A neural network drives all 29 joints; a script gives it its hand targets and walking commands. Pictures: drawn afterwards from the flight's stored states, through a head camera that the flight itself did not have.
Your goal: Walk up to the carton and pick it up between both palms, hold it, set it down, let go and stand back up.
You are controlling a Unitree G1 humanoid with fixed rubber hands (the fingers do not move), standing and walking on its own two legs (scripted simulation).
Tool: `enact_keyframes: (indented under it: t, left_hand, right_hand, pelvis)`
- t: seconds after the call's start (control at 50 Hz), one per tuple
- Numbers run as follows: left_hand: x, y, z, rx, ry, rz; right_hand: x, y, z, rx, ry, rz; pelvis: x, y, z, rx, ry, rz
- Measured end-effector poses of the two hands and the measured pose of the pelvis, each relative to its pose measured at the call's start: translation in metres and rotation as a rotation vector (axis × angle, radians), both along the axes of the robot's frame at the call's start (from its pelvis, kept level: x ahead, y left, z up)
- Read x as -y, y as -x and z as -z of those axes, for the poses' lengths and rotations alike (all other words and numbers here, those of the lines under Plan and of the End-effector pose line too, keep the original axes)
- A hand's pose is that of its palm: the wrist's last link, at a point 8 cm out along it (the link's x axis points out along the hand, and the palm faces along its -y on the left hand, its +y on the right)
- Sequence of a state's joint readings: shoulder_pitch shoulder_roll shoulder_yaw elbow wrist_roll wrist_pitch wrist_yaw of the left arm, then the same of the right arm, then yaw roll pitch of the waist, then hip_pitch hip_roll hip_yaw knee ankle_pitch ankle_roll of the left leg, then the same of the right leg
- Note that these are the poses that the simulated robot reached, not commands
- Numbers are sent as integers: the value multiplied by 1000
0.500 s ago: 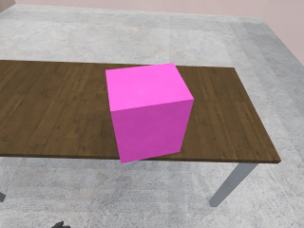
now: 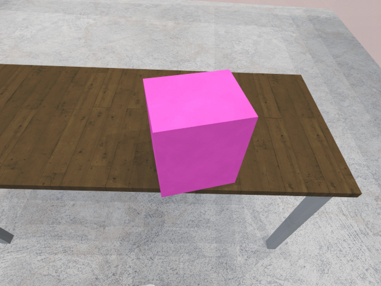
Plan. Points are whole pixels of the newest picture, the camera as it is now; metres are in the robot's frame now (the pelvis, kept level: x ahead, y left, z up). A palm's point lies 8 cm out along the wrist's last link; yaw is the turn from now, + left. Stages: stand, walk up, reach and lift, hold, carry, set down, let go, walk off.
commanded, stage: walk up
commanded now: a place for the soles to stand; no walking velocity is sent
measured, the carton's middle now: (193, 136) +0.48 -0.01 +0.03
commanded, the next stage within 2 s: none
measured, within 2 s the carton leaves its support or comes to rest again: neither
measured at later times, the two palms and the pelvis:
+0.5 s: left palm out of the picture +0.08 +0.38 -0.10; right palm out of the picture +0.05 -0.23 -0.08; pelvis -0.01 +0.08 +0.01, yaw -3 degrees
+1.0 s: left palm out of the picture +0.08 +0.33 -0.09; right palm out of the picture +0.02 -0.27 -0.11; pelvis -0.03 +0.03 +0.00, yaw -1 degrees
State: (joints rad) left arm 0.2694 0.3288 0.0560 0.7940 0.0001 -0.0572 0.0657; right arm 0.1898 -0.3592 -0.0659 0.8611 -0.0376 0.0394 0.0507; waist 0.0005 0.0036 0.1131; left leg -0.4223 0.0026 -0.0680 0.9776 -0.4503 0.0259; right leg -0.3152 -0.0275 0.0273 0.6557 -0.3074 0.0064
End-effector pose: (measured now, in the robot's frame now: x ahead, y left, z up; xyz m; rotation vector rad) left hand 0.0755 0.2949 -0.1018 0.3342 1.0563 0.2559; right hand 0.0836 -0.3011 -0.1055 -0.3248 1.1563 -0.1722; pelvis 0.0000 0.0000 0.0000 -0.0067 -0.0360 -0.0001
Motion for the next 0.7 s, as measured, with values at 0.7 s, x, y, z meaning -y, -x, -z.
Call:
enact_keyframes:
  t: [0.7]
  left_hand:
    - [-43, -15, -14, 7, -33, 141]
  right_hand:
    - [-36, 52, 4, 31, -7, 114]
  pelvis:
    - [-40, 22, -1, 15, -22, 68]
